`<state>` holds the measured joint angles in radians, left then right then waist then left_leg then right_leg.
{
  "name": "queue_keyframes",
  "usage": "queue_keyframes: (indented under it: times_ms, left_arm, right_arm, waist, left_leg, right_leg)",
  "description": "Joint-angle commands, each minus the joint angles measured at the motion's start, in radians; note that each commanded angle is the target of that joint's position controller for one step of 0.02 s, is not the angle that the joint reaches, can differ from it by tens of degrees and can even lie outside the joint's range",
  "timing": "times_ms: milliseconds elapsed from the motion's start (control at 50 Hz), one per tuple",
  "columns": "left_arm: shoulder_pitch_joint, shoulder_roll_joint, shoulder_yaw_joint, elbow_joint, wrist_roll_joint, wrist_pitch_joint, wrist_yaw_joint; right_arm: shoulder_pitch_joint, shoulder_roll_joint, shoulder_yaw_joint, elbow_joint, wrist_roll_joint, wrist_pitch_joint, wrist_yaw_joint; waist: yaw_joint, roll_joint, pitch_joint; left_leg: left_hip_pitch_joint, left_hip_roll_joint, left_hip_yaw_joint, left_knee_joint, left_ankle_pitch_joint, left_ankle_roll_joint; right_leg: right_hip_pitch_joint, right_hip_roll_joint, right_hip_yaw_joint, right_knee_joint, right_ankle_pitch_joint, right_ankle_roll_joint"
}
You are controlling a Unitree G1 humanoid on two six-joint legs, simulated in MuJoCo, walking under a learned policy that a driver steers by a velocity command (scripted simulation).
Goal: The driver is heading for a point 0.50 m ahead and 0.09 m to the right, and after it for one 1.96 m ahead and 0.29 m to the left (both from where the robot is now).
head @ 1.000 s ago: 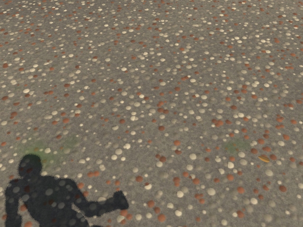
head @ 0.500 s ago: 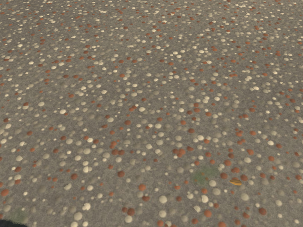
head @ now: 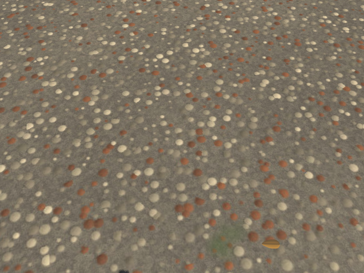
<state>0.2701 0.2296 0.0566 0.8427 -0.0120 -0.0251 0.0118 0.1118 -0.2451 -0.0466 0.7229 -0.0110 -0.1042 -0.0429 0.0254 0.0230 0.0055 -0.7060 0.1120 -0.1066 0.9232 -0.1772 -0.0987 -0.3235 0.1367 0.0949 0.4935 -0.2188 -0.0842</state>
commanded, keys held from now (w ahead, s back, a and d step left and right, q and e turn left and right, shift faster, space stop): w+e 0.60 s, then q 0.40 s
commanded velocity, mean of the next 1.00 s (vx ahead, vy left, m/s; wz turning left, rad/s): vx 0.40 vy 0.00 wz -0.34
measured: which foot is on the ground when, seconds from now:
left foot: up 0.00-0.12, down 0.14-0.66, up 0.68-1.00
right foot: down 0.00-0.14, up 0.16-0.64, down 0.66-1.00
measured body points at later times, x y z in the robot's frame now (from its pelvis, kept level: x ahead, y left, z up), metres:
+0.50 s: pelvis +0.23 +0.04 +0.01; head +0.25 +0.04 +0.46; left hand +0.49 +0.22 -0.09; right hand +0.16 -0.24 -0.11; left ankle +0.19 +0.17 -0.73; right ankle +0.33 -0.16 -0.67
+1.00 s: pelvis +0.40 -0.09 +0.01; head +0.44 -0.11 +0.46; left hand +0.59 +0.13 -0.11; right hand +0.44 -0.38 -0.11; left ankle +0.56 +0.02 -0.68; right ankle +0.37 -0.16 -0.73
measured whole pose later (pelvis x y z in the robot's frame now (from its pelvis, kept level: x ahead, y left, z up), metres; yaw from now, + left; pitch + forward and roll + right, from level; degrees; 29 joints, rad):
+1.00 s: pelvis +0.40 -0.09 +0.01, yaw -17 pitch +2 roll -2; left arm 0.16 0.22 0.07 0.85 0.02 -0.04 0.03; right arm 0.17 -0.27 -0.08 0.79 0.01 -0.01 -0.02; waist 0.01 0.05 0.05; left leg -0.63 0.09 -0.03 0.84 -0.14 -0.04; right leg -0.16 0.04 -0.16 0.31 -0.19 -0.07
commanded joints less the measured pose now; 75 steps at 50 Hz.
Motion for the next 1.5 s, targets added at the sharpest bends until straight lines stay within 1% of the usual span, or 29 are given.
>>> queue_keyframes:
  times_ms: [20, 80, 120, 140, 160, 180, 200, 220, 280, 460, 560, 600, 640, 660, 680, 700, 720, 760, 800, 880, 1040, 1140, 1160, 1180, 1200, 1220, 1240, 1280, 1500]
  left_arm:
    - [-0.062, 0.167, 0.048, -0.095, -0.014, -0.010, 0.023]
    - [-0.019, 0.141, 0.048, -0.096, -0.021, -0.004, 0.019]
    - [-0.001, 0.097, 0.037, -0.100, -0.017, -0.007, 0.017]
    - [0.000, 0.028, 0.018, -0.106, -0.012, -0.013, 0.013]
    - [0.071, 0.006, 0.011, -0.159, -0.041, -0.031, 0.010]
    - [0.053, 0.113, 0.033, -0.148, -0.035, -0.039, 0.009]
    - [-0.024, 0.160, 0.049, -0.153, -0.023, -0.033, 0.008]
    - [-0.054, 0.149, 0.052, -0.152, -0.014, -0.023, 0.010]
    - [-0.043, 0.111, 0.055, -0.154, -0.014, -0.002, -0.004]
    - [-0.223, 0.056, 0.041, -0.208, -0.005, 0.006, -0.032]
    - [-0.339, 0.055, 0.034, -0.253, -0.015, 0.001, -0.063]
    - [-0.319, 0.081, 0.046, -0.260, -0.012, 0.000, -0.068]
    - [-0.092, 0.133, 0.085, -0.198, 0.002, -0.005, -0.062]
    - [0.060, 0.194, 0.105, -0.159, 0.010, -0.004, -0.044]
    - [0.065, 0.311, 0.106, -0.156, 0.024, -0.016, -0.031]
    - [0.157, 0.249, 0.088, -0.155, 0.031, -0.011, -0.021]
    - [0.096, 0.198, 0.069, -0.142, 0.036, -0.016, -0.022]
    - [-0.058, 0.123, 0.046, -0.137, 0.010, -0.029, -0.022]
    - [-0.125, 0.097, 0.037, -0.126, 0.023, -0.040, -0.024]
    - [-0.186, 0.109, 0.038, -0.088, 0.039, -0.057, -0.003]
    - [-0.141, 0.166, 0.050, -0.041, 0.018, 0.000, 0.034]
    - [-0.150, 0.193, 0.059, -0.046, -0.011, 0.034, 0.043]
    - [-0.127, 0.188, 0.060, -0.038, -0.014, 0.036, 0.045]
    - [-0.102, 0.172, 0.057, -0.048, 0.008, 0.031, 0.043]
    - [-0.129, 0.113, 0.037, -0.094, 0.048, 0.021, 0.032]
    - [-0.160, 0.125, 0.034, -0.095, 0.035, 0.012, 0.018]
    - [-0.198, 0.151, 0.042, -0.102, 0.000, 0.013, 0.011]
    - [-0.213, 0.155, 0.047, -0.089, 0.008, 0.025, 0.027]
    - [-0.199, 0.134, 0.038, -0.079, 0.002, 0.031, 0.027]
  right_arm:
    - [0.043, -0.036, -0.012, -0.045, 0.016, 0.006, 0.009]
    - [-0.011, -0.098, -0.037, -0.081, 0.028, 0.001, 0.022]
    - [0.090, -0.120, -0.057, -0.062, 0.023, -0.007, 0.025]
    - [0.223, -0.160, -0.071, -0.041, 0.013, -0.013, 0.021]
    - [0.334, -0.269, -0.097, -0.012, -0.015, -0.009, 0.030]
    - [0.303, -0.207, -0.088, -0.035, -0.001, -0.015, 0.032]
    - [0.255, -0.159, -0.074, -0.045, 0.007, -0.011, 0.026]
    - [0.191, -0.137, -0.067, -0.055, 0.002, -0.003, 0.026]
    - [0.097, -0.089, -0.055, -0.049, 0.000, 0.005, 0.025]
    - [0.188, -0.143, -0.087, 0.032, 0.016, -0.002, 0.015]
    - [0.237, -0.185, -0.104, 0.066, 0.034, 0.016, 0.018]
    - [0.224, -0.213, -0.112, 0.071, 0.043, 0.025, 0.017]
    - [0.226, -0.208, -0.103, 0.085, 0.053, 0.034, 0.016]
    - [0.229, -0.175, -0.085, 0.075, 0.034, 0.026, 0.016]
    - [0.322, -0.043, -0.029, 0.027, -0.004, 0.007, 0.034]
    - [0.292, -0.130, -0.044, 0.068, 0.039, -0.017, 0.043]
    - [0.206, -0.169, -0.057, 0.057, 0.074, -0.014, 0.045]
    - [0.148, -0.154, -0.056, 0.065, 0.037, 0.003, 0.025]
    - [0.206, -0.136, -0.062, 0.086, 0.032, 0.043, 0.016]
    - [0.195, -0.085, -0.054, 0.071, 0.026, 0.076, 0.005]
    - [0.029, -0.089, -0.044, -0.024, 0.024, 0.101, 0.046]
    - [0.035, -0.096, -0.052, -0.061, 0.029, 0.108, 0.079]
    - [0.085, -0.122, -0.063, -0.052, 0.025, 0.104, 0.076]
    - [0.159, -0.221, -0.094, -0.046, 0.018, 0.099, 0.058]
    - [0.193, -0.324, -0.113, -0.054, -0.002, 0.099, 0.044]
    - [0.224, -0.260, -0.091, -0.064, -0.011, 0.090, 0.049]
    - [0.158, -0.239, -0.086, -0.078, -0.004, 0.081, 0.051]
    - [0.056, -0.186, -0.074, -0.092, 0.030, 0.086, 0.036]
    - [0.019, -0.218, -0.084, -0.130, 0.017, 0.125, 0.007]
  waist:
    - [-0.031, -0.119, -0.087]
    - [-0.033, -0.107, -0.058]
    - [-0.086, -0.108, -0.066]
    - [-0.139, -0.008, -0.118]
    - [-0.110, 0.365, -0.208]
    - [-0.119, 0.273, -0.167]
    - [-0.128, 0.184, -0.073]
    - [-0.102, 0.116, -0.034]
    - [-0.035, 0.124, -0.006]
    - [-0.076, 0.076, 0.005]
    - [-0.106, 0.075, 0.068]
    - [-0.074, 0.097, 0.051]
    - [0.057, 0.072, -0.073]
    - [0.118, 0.010, -0.180]
    - [0.023, -0.276, -0.317]
    - [0.102, -0.172, -0.476]
    - [0.101, -0.145, -0.352]
    - [0.029, -0.069, -0.180]
    - [-0.041, -0.093, -0.139]
    - [-0.078, -0.098, -0.089]
    - [-0.014, -0.095, -0.049]
    - [-0.038, -0.104, -0.050]
    - [-0.062, -0.071, -0.082]
    - [-0.075, 0.074, -0.150]
    - [-0.056, 0.312, -0.197]
    - [-0.102, 0.202, -0.350]
    - [-0.090, 0.124, -0.283]
    - [-0.046, 0.013, -0.167]
    - [-0.037, 0.147, -0.132]
  left_leg:
    - [0.314, -0.076, 0.048, -0.210, 0.162, -0.004]
    - [0.362, -0.095, 0.029, -0.329, 0.079, 0.037]
    - [0.511, -0.077, 0.032, -0.376, 0.005, 0.086]
    - [0.705, 0.069, -0.108, -0.415, -0.070, 0.143]
    - [0.900, 0.314, -0.599, -0.593, -0.345, 0.302]
    - [0.893, 0.331, -0.738, -0.651, -0.559, 0.320]
    - [0.814, 0.290, -0.591, -0.645, -0.522, 0.285]
    - [0.718, 0.238, -0.443, -0.643, -0.376, 0.257]
    - [0.532, 0.151, -0.179, -0.709, -0.098, 0.231]
    - [0.642, 0.159, 0.138, -0.751, 0.154, 0.233]
    - [0.723, 0.194, 0.208, -0.718, 0.183, 0.220]
    - [0.743, 0.198, 0.250, -0.627, 0.476, 0.203]
    - [0.673, 0.139, 0.303, -0.315, 0.832, 0.168]
    - [0.424, 0.100, 0.302, -0.061, 0.570, 0.119]
    - [0.010, -0.064, 0.246, 0.339, -0.450, 0.047]
    - [0.024, -0.094, 0.020, 0.481, -0.502, 0.053]
    - [-0.032, -0.058, -0.001, 0.487, -0.437, 0.063]
    - [-0.002, 0.009, 0.032, 0.328, -0.299, 0.067]
    - [0.147, 0.013, 0.031, 0.284, -0.214, 0.064]
    - [0.174, -0.006, 0.035, 0.115, -0.051, 0.045]
    - [0.151, -0.015, 0.104, -0.162, 0.022, 0.074]
    - [0.235, -0.070, 0.173, -0.345, -0.048, 0.138]
    - [0.356, -0.098, 0.171, -0.449, 0.094, 0.168]
    - [0.562, -0.011, 0.006, -0.472, 0.536, 0.231]
    - [0.802, 0.236, -0.356, -0.457, 0.973, 0.442]
    - [0.854, 0.284, -0.443, -0.495, 0.861, 0.521]
    - [0.804, 0.243, -0.353, -0.507, 0.754, 0.480]
    - [0.668, 0.150, -0.245, -0.534, 0.514, 0.376]
    - [0.447, 0.040, -0.300, -0.589, 0.068, 0.312]
  right_leg:
    - [-0.149, -0.213, 0.208, -0.169, 0.160, -0.189]
    - [-0.094, -0.224, 0.317, -0.100, -0.101, -0.143]
    - [-0.129, -0.177, 0.313, 0.026, -0.216, -0.088]
    - [-0.266, -0.093, 0.207, 0.298, -0.303, -0.032]
    - [-0.518, 0.003, 0.070, 0.612, -0.419, 0.006]
    - [-0.635, -0.079, 0.091, 0.760, -0.364, 0.019]
    - [-0.668, -0.110, 0.085, 0.809, -0.257, 0.021]
    - [-0.628, -0.142, 0.059, 0.798, -0.173, 0.027]
    - [-0.471, -0.197, 0.024, 0.709, -0.052, 0.049]
    - [-0.434, -0.205, -0.035, 0.332, 0.226, 0.079]
    - [-0.385, -0.196, -0.115, 0.183, 0.115, 0.036]
    - [-0.283, -0.151, -0.173, 0.146, 0.010, -0.005]
    - [0.096, -0.052, -0.215, -0.011, 0.135, -0.064]
    - [0.437, -0.152, -0.056, 0.011, 0.351, -0.106]
    - [0.784, -0.517, 0.449, 0.005, 0.639, -0.305]
    - [0.747, -0.567, 0.527, -0.057, 0.706, -0.349]
    - [0.664, -0.524, 0.309, -0.038, 0.847, -0.301]
    - [0.397, -0.427, 0.132, -0.093, 0.729, -0.202]
    - [0.206, -0.397, 0.037, -0.176, 0.720, -0.179]
    - [0.111, -0.377, -0.110, -0.238, 0.748, -0.156]
    - [0.252, -0.417, -0.183, -0.207, 0.582, -0.132]
    - [0.304, -0.434, -0.192, -0.023, 0.601, -0.070]
    - [0.272, -0.387, -0.230, 0.089, 0.609, -0.023]
    - [0.127, -0.293, -0.277, 0.307, 0.421, 0.056]
    - [-0.238, -0.109, -0.270, 0.626, -0.363, 0.143]
    - [-0.293, -0.087, -0.040, 0.775, -0.500, 0.139]
    - [-0.345, -0.121, -0.007, 0.812, -0.440, 0.127]
    - [-0.362, -0.161, -0.008, 0.705, -0.296, 0.128]
    - [-0.104, -0.100, -0.008, 0.263, -0.130, 0.155]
